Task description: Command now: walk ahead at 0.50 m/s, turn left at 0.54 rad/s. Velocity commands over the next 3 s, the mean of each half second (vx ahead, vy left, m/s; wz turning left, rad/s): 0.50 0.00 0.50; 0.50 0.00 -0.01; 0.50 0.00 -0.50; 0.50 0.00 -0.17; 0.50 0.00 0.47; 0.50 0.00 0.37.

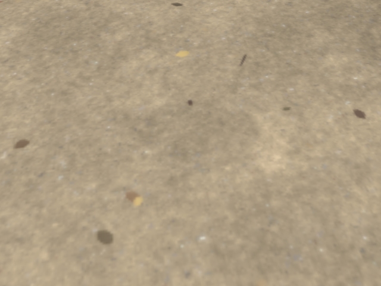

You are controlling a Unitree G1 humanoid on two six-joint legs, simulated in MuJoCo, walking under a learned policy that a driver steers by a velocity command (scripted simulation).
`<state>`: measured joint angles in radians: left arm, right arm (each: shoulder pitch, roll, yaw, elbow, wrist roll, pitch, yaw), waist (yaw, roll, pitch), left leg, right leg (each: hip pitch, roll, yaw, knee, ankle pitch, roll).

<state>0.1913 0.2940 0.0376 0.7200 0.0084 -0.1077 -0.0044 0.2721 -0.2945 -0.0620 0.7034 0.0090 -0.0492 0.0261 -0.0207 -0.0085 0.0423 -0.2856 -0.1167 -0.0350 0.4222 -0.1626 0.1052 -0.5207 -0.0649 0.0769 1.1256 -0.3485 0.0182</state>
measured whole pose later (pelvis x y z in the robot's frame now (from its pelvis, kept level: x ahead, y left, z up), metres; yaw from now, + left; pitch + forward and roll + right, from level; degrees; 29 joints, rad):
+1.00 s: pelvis +0.53 +0.08 +0.01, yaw +13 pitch +1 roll +1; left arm 0.23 0.32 0.06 0.83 -0.03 -0.05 0.00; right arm 0.29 -0.26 -0.06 0.76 -0.01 -0.09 0.02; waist -0.02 -0.05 0.02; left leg -0.15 -0.04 0.12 0.32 -0.18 0.06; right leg -0.61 -0.09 0.07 1.08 -0.24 0.01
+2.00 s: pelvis +1.11 +0.10 +0.01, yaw -8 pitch +1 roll +0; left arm 0.20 0.29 0.05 0.71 0.01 -0.08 0.00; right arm 0.33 -0.26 -0.05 0.79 0.01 -0.08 0.02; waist -0.04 -0.03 0.02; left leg -0.23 -0.08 -0.05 0.37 -0.15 0.07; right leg -0.52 -0.04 0.05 0.99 -0.31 0.00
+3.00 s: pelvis +1.61 +0.16 +0.01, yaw +20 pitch +1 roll +1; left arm 0.20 0.31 0.05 0.80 -0.02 -0.06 0.00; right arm 0.28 -0.26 -0.05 0.72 -0.01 -0.07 0.03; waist -0.02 -0.04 0.04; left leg -0.18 -0.08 0.05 0.34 -0.18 0.09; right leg -0.65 -0.14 0.05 1.08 -0.21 0.02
